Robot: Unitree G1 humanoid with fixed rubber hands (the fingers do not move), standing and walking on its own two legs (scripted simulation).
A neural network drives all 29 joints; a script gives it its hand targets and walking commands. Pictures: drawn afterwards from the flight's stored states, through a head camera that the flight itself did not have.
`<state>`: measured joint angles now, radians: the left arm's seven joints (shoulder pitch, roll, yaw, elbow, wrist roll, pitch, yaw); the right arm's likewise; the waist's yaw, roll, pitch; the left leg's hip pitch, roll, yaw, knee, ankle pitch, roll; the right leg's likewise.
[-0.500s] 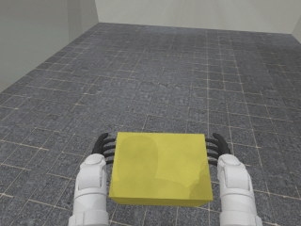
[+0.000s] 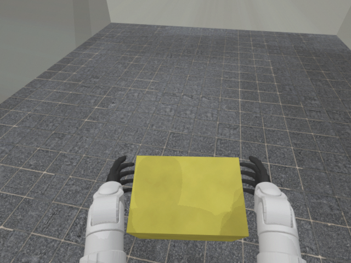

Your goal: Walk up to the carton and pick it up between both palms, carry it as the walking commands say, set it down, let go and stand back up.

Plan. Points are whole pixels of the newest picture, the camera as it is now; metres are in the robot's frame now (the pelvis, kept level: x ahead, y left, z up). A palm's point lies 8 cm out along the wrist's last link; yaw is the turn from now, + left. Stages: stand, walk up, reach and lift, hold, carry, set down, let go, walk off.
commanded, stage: reach and lift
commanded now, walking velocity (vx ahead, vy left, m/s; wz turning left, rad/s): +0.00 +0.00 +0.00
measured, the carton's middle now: (186, 200) +0.30 +0.00 -0.05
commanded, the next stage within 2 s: hold in 0.06 s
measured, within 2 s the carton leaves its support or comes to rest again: neither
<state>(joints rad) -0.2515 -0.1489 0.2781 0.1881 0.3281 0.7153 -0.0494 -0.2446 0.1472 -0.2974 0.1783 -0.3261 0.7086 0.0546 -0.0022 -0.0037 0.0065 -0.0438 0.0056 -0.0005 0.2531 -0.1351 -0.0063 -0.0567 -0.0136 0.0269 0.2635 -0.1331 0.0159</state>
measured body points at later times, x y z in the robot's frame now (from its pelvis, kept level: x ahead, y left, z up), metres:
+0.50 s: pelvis -0.01 +0.00 +0.00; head -0.04 +0.00 +0.45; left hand +0.29 +0.17 +0.04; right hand +0.29 -0.18 +0.04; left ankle +0.01 +0.12 -0.75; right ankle +0.01 -0.13 -0.75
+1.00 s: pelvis +0.11 +0.03 -0.02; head +0.08 +0.02 +0.43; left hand +0.35 +0.24 +0.09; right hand +0.41 -0.09 +0.08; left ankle +0.01 +0.11 -0.74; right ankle +0.10 -0.09 -0.75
